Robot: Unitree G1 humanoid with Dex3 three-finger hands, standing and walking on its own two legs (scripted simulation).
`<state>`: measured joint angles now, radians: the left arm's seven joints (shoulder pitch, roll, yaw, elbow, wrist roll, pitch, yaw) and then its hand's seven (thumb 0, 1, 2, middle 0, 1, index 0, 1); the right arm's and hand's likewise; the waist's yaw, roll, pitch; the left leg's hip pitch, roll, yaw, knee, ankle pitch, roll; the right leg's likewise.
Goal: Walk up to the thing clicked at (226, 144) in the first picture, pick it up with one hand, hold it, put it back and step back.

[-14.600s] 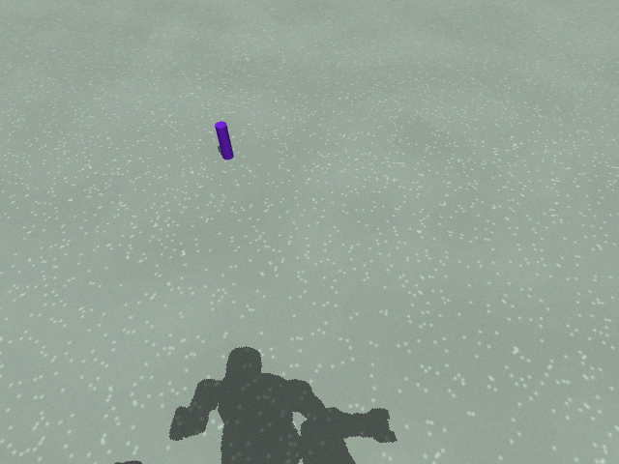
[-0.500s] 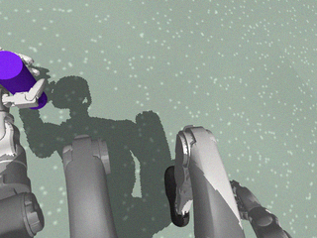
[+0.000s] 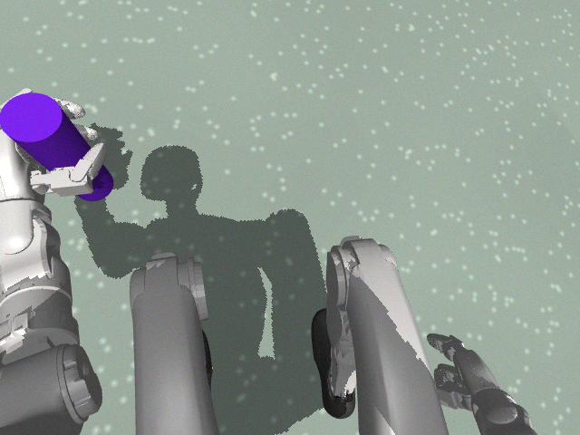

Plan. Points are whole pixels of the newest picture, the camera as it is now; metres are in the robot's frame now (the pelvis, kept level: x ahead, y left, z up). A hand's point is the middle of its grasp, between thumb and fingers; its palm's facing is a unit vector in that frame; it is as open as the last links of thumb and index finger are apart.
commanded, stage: settle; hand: left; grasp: from the side
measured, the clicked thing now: (69, 157) +0.45 +0.27 -0.06
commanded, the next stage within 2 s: lift in 0.64 s
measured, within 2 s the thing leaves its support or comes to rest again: neither
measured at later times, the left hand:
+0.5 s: hand (65, 138) +0.45 +0.25 -0.02, palm faces +0.20 -0.98 -0.07, open 7.4 cm
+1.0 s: hand (54, 129) +0.45 +0.25 +0.01, palm faces +0.17 -0.98 -0.08, open 7.4 cm
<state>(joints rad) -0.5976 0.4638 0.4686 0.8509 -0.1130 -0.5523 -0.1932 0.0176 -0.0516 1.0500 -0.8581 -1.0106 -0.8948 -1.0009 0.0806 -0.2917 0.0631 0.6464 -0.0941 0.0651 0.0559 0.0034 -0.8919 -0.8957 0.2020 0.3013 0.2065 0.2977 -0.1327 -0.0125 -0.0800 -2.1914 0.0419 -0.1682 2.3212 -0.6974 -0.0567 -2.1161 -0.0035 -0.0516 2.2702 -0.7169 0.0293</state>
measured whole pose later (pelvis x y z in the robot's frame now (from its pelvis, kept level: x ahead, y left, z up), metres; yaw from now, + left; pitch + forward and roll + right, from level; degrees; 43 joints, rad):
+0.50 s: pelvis +0.00 +0.00 +0.01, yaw +1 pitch +32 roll -5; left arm -0.65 0.44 0.46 0.92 -0.09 -0.55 -0.17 0.02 -0.05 1.05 -0.86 -1.01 -0.90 -1.00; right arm 0.10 -0.28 0.04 0.67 -0.09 0.05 0.05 0.00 -0.89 -0.90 0.20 0.30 0.21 0.30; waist -0.13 0.00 -0.11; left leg -2.15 0.04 -0.14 2.26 -0.68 -0.05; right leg -2.09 -0.01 -0.03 2.23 -0.71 0.03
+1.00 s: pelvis +0.00 +0.00 +0.03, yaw +2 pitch +33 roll -4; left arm -0.63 0.43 0.45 0.87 -0.09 -0.52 -0.19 0.02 -0.05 1.05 -0.86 -1.02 -0.89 -1.01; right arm 0.13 -0.27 0.02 0.67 -0.07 0.05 0.04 0.00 -0.92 -0.90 0.20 0.30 0.21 0.30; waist -0.13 0.01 -0.13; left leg -2.10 0.04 -0.12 2.20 -0.68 -0.04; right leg -2.04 -0.02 -0.02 2.17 -0.71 0.03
